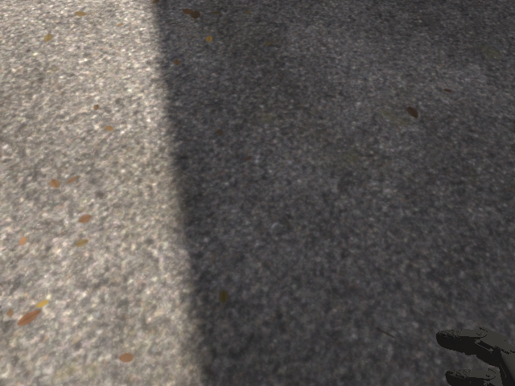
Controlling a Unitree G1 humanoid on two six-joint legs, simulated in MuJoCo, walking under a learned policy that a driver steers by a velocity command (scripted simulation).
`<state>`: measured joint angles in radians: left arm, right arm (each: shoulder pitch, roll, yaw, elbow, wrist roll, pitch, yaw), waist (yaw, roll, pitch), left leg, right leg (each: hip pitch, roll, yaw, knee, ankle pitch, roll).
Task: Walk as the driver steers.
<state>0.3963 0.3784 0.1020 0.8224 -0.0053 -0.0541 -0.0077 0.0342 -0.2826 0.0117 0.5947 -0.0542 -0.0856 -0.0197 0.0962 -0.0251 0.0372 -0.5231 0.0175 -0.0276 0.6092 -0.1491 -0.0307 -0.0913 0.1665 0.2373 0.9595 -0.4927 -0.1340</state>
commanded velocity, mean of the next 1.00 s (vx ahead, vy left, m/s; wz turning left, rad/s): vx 0.74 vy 0.00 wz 0.18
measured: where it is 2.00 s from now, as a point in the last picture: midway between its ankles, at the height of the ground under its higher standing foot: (345, 241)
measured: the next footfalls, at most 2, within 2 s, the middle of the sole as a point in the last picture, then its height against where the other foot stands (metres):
right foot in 0.40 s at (342, 364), level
left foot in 0.80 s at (302, 226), level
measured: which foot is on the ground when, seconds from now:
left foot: down 0.00-0.40, up 0.42-0.78, down 0.80-1.00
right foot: up 0.00-0.38, down 0.40-0.78, up 0.80-1.00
